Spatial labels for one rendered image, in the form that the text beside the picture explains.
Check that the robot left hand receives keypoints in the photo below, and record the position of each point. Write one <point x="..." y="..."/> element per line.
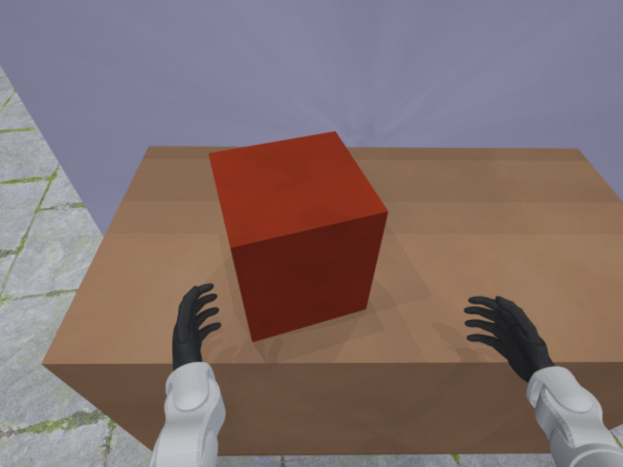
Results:
<point x="187" y="338"/>

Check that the pedestal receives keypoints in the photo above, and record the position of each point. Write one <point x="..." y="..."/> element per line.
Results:
<point x="539" y="227"/>

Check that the carton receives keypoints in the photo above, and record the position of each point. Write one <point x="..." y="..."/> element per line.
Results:
<point x="305" y="228"/>

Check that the robot right forearm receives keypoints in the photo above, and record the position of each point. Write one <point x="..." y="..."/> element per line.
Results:
<point x="572" y="419"/>

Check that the robot right hand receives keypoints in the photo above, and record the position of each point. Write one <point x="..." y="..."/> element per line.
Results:
<point x="516" y="338"/>

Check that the robot left forearm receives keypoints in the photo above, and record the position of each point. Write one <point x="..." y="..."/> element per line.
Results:
<point x="194" y="414"/>

